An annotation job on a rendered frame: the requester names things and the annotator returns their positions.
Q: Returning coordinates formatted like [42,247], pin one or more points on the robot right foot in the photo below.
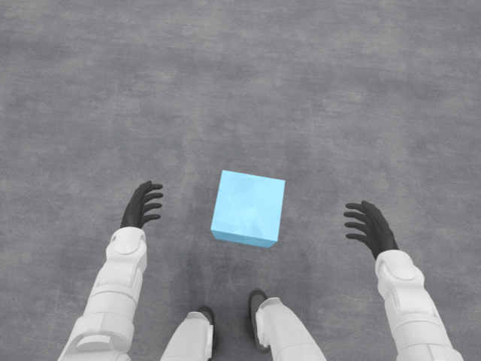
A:
[256,298]

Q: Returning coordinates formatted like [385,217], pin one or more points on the robot right forearm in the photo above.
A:
[415,324]

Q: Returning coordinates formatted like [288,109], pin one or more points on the robot right hand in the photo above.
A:
[379,237]

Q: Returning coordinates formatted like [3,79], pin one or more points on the robot left forearm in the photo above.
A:
[106,324]

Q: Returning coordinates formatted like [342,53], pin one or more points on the left robot shin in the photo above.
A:
[196,315]

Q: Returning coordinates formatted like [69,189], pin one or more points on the robot left hand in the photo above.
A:
[135,210]

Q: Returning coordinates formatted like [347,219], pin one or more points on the carton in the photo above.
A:
[248,209]

